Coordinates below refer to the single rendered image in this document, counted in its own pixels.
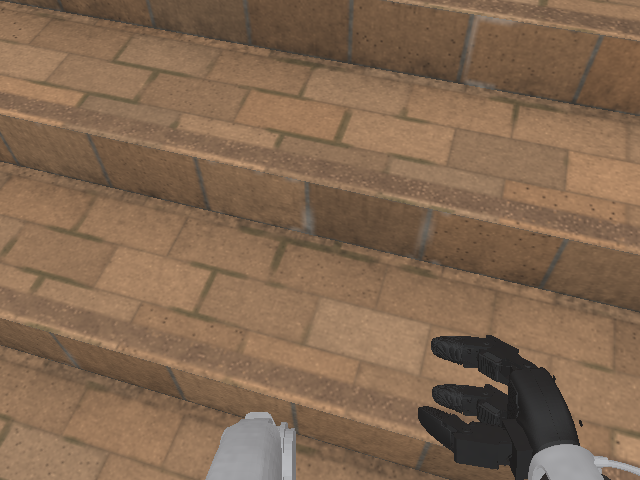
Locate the robot right forearm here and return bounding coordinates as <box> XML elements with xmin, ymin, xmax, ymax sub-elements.
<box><xmin>528</xmin><ymin>444</ymin><xmax>611</xmax><ymax>480</ymax></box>

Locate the left robot thigh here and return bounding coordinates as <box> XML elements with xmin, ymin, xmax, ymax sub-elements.
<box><xmin>205</xmin><ymin>418</ymin><xmax>296</xmax><ymax>480</ymax></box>

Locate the right robot hand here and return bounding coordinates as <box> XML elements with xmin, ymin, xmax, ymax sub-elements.
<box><xmin>418</xmin><ymin>335</ymin><xmax>583</xmax><ymax>480</ymax></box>

